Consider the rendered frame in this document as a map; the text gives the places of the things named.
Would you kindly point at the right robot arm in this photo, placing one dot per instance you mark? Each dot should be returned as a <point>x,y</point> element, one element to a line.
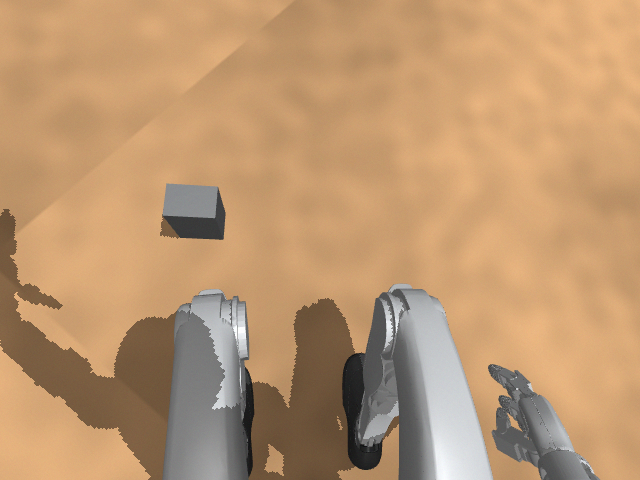
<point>565,465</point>

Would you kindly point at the right robot foot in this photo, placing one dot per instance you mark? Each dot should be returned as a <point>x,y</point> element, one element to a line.
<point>361,456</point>

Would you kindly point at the right robot hand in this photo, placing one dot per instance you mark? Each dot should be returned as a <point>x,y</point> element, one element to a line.
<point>535,416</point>

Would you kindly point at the carton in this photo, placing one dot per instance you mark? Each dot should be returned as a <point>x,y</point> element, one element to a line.
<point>194,211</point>

